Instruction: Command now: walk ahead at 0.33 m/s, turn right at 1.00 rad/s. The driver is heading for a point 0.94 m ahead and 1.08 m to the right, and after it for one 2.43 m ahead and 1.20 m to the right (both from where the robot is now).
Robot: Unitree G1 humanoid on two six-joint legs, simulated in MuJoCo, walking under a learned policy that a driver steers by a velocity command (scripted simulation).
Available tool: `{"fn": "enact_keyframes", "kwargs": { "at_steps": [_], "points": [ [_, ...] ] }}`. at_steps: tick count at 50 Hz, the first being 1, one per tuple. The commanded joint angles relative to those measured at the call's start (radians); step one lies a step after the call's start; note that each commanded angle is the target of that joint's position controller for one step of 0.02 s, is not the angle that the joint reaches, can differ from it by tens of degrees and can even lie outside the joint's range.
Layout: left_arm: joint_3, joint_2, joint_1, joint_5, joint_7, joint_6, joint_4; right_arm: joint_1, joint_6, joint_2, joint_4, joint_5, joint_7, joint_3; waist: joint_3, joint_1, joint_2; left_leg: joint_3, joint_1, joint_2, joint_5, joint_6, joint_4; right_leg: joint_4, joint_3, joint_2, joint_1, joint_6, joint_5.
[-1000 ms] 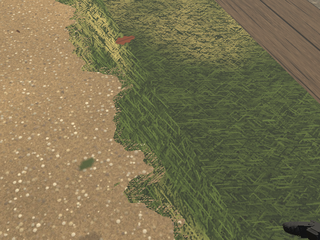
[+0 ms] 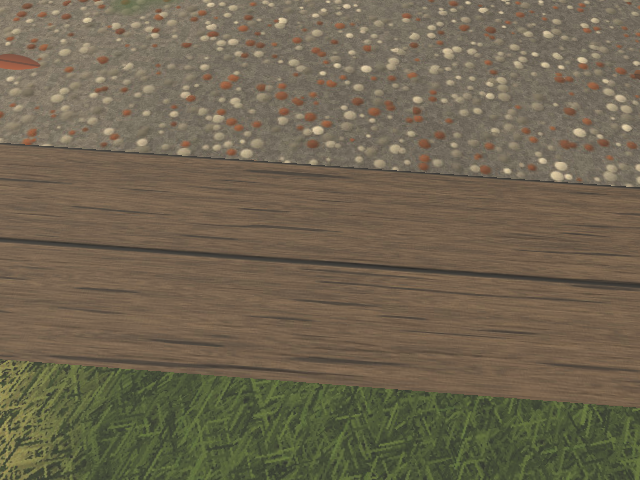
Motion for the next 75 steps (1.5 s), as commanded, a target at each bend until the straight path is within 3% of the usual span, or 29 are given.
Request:
{"fn": "enact_keyframes", "kwargs": {
  "at_steps": [1,6,10,11,12,13,15,16,21,26,32,33,34,35,36,37,40,45,53,55,56,57,58,60,61,63,65,70,75],
  "points": [
    [-0.028,-0.053,0.011,0.01,-0.027,0.012,-0.114,-0.017,-0.019,-0.102,-0.037,0.021,0.003,-0.025,-0.117,0.044,0.19,-0.12,0.136,0.263,0.747,0.133,-0.187,-0.178,0.021,-0.071,-0.064,0.011,0.116],
    [-0.034,-0.05,-0.014,-0.003,-0.048,0.02,-0.12,-0.057,-0.012,-0.143,-0.028,0.033,0.003,-0.046,-0.116,0.078,0.172,0.086,0.067,0.2,0.711,0.059,-0.099,-0.508,-0.103,-0.021,0.221,-0.046,0.358],
    [0.01,0.017,0.203,0.018,-0.004,0.005,-0.063,-0.028,0.036,-0.182,-0.055,0.054,0.011,-0.065,-0.223,0.168,0.089,0.096,0.032,0.213,0.662,0.022,0.425,-0.654,-0.08,0.06,0.499,-0.142,0.252],
    [0.029,0.096,0.162,0.005,0.025,0.0,-0.064,0.064,0.048,-0.109,-0.059,0.027,0.023,-0.049,-0.196,0.096,-0.122,0.113,-0.168,0.09,-0.189,-0.018,0.682,-0.716,0.145,-0.085,0.601,-0.18,0.665],
    [0.057,0.218,0.139,-0.021,0.023,0.016,-0.124,0.144,0.077,-0.111,-0.106,0.005,0.017,-0.049,-0.298,0.05,-0.165,-0.005,-0.379,-0.069,-0.527,-0.079,0.992,-0.717,0.632,-0.335,0.736,-0.38,1.035],
    [0.068,0.206,0.153,-0.044,0.017,0.017,-0.15,0.131,0.087,-0.133,-0.11,-0.018,0.001,-0.046,-0.412,0.091,-0.056,-0.185,-0.414,-0.036,-0.452,-0.085,0.978,-0.845,0.724,-0.38,0.735,-0.433,0.803],
    [0.041,0.099,0.064,-0.025,0.024,0.022,-0.126,-0.002,0.089,-0.134,-0.121,-0.007,-0.014,-0.043,-0.184,0.043,0.027,-0.222,-0.4,0.006,-0.296,-0.061,0.789,-0.914,0.572,-0.256,0.497,-0.342,0.464],
    [0.03,0.066,0.032,-0.023,0.027,0.02,-0.116,-0.016,0.092,-0.129,-0.12,-0.014,-0.017,-0.041,-0.146,0.012,0.012,-0.225,-0.352,0.015,-0.25,-0.054,0.694,-0.919,0.508,-0.187,0.427,-0.29,0.469],
    [0.037,0.074,0.05,-0.01,0.013,0.009,-0.083,-0.041,0.119,-0.086,-0.102,-0.001,-0.012,-0.03,-0.22,0.007,0.057,-0.226,-0.21,-0.037,-0.176,-0.05,0.501,-0.888,0.463,-0.108,0.343,-0.232,0.542],
    [0.049,0.086,0.08,-0.007,0.005,0.021,-0.068,-0.145,0.117,-0.082,-0.124,0.005,-0.016,-0.026,-0.184,0.043,-0.011,-0.265,-0.215,-0.096,-0.109,-0.027,0.359,-0.922,0.587,-0.079,0.335,-0.193,0.211],
    [0.05,0.078,0.053,-0.012,-0.003,0.024,-0.059,-0.113,0.092,-0.097,-0.107,0.021,-0.036,-0.029,-0.155,0.021,-0.094,-0.269,0.021,-0.165,-0.093,0.009,0.026,-0.883,0.678,-0.026,0.276,-0.107,0.219],
    [0.046,0.067,0.04,-0.024,0.001,0.02,-0.058,-0.075,0.085,-0.108,-0.096,0.017,-0.046,-0.034,-0.148,-0.01,-0.078,-0.272,0.125,-0.14,-0.026,0.016,-0.129,-0.856,0.661,0.015,0.214,-0.059,0.122],
    [0.033,0.013,0.099,-0.033,0.009,0.014,-0.052,-0.081,0.081,-0.171,-0.101,0.011,-0.058,-0.049,-0.176,0.017,0.064,-0.407,0.243,0.034,-0.098,0.052,-0.245,-0.731,0.553,0.097,0.121,0.003,-0.142],
    [0.03,-0.011,0.11,-0.044,0.018,0.014,-0.071,-0.133,0.085,-0.262,-0.134,-0.001,-0.053,-0.062,-0.184,0.023,0.278,-0.687,0.249,0.303,-0.214,0.164,-0.334,-0.43,0.256,0.246,-0.013,0.048,-0.191],
    [0.052,0.096,0.075,0.009,0.018,0.013,-0.059,-0.167,0.092,-0.212,-0.131,-0.007,-0.045,-0.054,-0.112,0.026,0.167,-0.649,0.116,0.311,-0.131,0.216,-0.336,-0.267,0.198,0.144,-0.029,0.063,-0.112],
    [0.057,0.098,0.079,0.015,0.007,0.016,-0.054,-0.191,0.093,-0.149,-0.136,-0.001,-0.039,-0.036,-0.097,0.049,0.138,-0.539,0.065,0.26,-0.018,0.212,-0.291,-0.187,0.182,0.107,0.021,0.06,-0.059],
    [0.04,0.052,0.157,-0.006,-0.022,0.038,-0.019,-0.21,0.089,-0.107,-0.141,0.003,-0.032,-0.021,-0.104,0.066,0.168,-0.32,0.072,0.146,0.25,0.193,-0.219,0.015,0.125,0.092,0.035,0.067,0.008],
    [0.008,0.014,0.045,-0.018,-0.01,0.046,-0.046,-0.04,0.075,-0.142,-0.08,0.003,-0.021,-0.039,-0.113,-0.016,0.193,-0.281,0.249,0.17,0.526,0.221,-0.147,-0.135,0.099,0.071,-0.011,0.089,-0.052],
    [-0.037,-0.036,0.03,-0.028,0.01,0.038,-0.022,-0.016,0.092,-0.175,-0.021,0.008,0.012,-0.053,-0.152,-0.006,0.287,-0.218,0.164,0.168,0.616,0.205,-0.057,-0.67,-0.012,0.048,0.333,0.031,-0.03],
    [-0.041,-0.019,0.069,-0.002,0.022,0.02,0.005,0.013,0.095,-0.153,-0.001,0.024,0.016,-0.046,-0.165,0.024,0.195,-0.178,0.04,0.139,0.468,0.117,0.026,-0.974,0.056,-0.006,0.54,-0.004,0.247],
    [-0.037,0.045,0.067,0.011,0.026,0.01,-0.007,0.066,0.093,-0.074,-0.022,0.011,0.024,-0.026,-0.219,-0.002,-0.048,-0.108,-0.121,0.067,0.046,0.048,0.191,-1.01,0.354,-0.264,0.692,-0.047,0.383],
    [-0.03,0.095,0.033,-0.005,0.032,0.006,-0.006,0.016,0.102,-0.04,-0.057,0.014,0.015,-0.011,-0.176,0.011,-0.17,-0.096,-0.146,-0.036,-0.341,0.017,0.219,-0.933,0.431,-0.395,0.523,-0.2,0.691],
    [-0.038,0.034,0.031,-0.01,0.034,-0.002,0.008,-0.014,0.115,-0.093,-0.041,0.02,0.006,-0.023,-0.158,0.035,-0.099,-0.152,-0.124,-0.012,-0.341,0.011,0.3,-0.917,0.376,-0.358,0.506,-0.239,0.701],
    [-0.067,-0.035,-0.054,-0.005,0.041,-0.006,0.023,0.006,0.119,-0.101,-0.006,0.026,0.008,-0.032,-0.103,-0.01,-0.088,-0.162,-0.123,-0.017,-0.248,0.006,0.308,-0.926,0.257,-0.25,0.472,-0.183,0.672],
    [-0.066,-0.027,-0.05,-0.009,0.05,-0.009,0.035,0.02,0.12,-0.111,0.005,0.015,0.009,-0.037,-0.099,-0.01,-0.116,-0.149,-0.122,-0.026,-0.21,0.002,0.315,-0.913,0.227,-0.222,0.484,-0.168,0.742],
    [-0.049,0.01,0.082,-0.01,0.043,-0.004,0.089,0.043,0.112,-0.124,0.025,-0.017,0.025,-0.04,-0.152,0.038,-0.115,-0.111,-0.188,-0.045,-0.2,0.002,0.383,-1.001,0.279,-0.206,0.574,-0.186,0.209],
    [-0.042,0.02,0.103,-0.008,0.031,-0.008,0.109,-0.042,0.106,-0.127,0.002,-0.012,0.046,-0.046,-0.058,0.063,-0.127,-0.116,-0.314,-0.037,-0.165,0.01,0.374,-1.107,0.379,-0.222,0.561,-0.196,-0.253],
    [-0.027,0.021,0.108,-0.014,0.031,-0.063,0.131,-0.103,0.061,-0.078,-0.01,-0.004,0.058,-0.038,-0.031,0.052,-0.073,-0.127,-0.308,-0.017,-0.079,0.018,0.232,-1.142,0.376,-0.244,0.53,-0.207,-0.196],
    [-0.014,0.045,0.031,-0.026,0.018,-0.081,0.114,-0.034,0.043,-0.059,0.008,0.01,0.048,-0.032,-0.021,-0.018,-0.033,-0.064,0.051,-0.048,0.003,0.058,0.005,-1.078,0.296,-0.221,0.247,-0.186,-0.181]
  ]
}}
Velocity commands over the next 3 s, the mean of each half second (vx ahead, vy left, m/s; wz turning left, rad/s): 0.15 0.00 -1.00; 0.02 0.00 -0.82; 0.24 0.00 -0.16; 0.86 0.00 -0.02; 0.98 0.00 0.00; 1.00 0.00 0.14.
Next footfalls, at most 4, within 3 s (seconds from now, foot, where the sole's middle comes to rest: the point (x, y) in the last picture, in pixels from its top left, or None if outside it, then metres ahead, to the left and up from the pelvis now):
0.22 right None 0.28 -0.07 -0.77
0.68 left None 0.35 0.08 -0.77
1.12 right None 0.16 -0.04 -0.77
1.54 left None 0.40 0.02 -0.77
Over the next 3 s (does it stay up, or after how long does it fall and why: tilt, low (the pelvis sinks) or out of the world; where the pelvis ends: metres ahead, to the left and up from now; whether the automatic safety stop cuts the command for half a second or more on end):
stays up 0.95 -1.04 -0.02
